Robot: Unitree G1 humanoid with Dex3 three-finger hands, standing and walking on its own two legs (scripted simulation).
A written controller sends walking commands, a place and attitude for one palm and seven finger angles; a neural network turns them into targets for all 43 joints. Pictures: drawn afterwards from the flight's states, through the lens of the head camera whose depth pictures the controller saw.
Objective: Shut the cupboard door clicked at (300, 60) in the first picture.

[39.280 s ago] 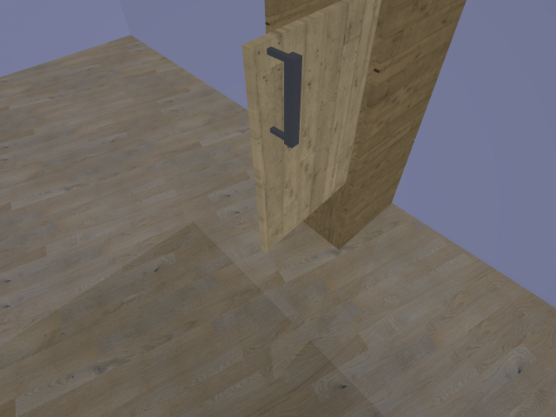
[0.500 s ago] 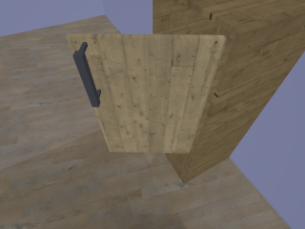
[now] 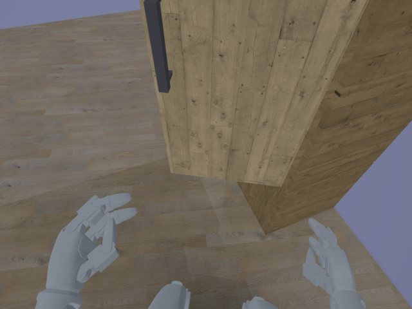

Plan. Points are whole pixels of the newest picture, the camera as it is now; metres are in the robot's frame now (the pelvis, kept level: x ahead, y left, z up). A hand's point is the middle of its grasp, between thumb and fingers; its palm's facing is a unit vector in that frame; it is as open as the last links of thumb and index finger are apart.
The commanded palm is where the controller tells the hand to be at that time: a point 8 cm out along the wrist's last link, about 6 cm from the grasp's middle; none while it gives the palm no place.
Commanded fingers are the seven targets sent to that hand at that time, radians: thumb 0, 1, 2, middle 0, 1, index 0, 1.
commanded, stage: raise the hand and make a fist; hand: left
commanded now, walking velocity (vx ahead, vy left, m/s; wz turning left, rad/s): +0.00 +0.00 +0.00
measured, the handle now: (162, 45) +0.54 +0.16 +0.22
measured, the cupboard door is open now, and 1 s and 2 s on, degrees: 60 60 60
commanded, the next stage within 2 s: bring the fist close to the handle in 1.38 s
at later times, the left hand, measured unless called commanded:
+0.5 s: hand (104, 202) +0.24 +0.18 +0.15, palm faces -0.02 -1.00 -0.06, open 3.4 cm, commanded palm +0.21 +0.24 +0.16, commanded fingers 0.00 0.90 0.90 -1.15 -1.34 -1.15 -1.34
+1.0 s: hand (85, 148) +0.27 +0.20 +0.23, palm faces +0.01 -1.00 -0.08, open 3.1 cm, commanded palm +0.24 +0.24 +0.23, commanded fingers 0.00 0.90 0.90 -1.30 -1.50 -1.30 -1.50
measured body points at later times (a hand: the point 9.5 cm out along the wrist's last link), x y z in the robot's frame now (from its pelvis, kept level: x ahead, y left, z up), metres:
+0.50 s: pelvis +0.03 +0.02 +0.04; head +0.04 +0.01 +0.49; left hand +0.23 +0.24 +0.15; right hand +0.19 -0.23 -0.03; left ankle +0.05 +0.13 -0.66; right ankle +0.03 -0.10 -0.66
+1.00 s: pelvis +0.04 +0.00 +0.07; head +0.02 -0.02 +0.52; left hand +0.26 +0.25 +0.23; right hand +0.23 -0.21 +0.00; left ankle +0.05 +0.13 -0.66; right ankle +0.03 -0.10 -0.66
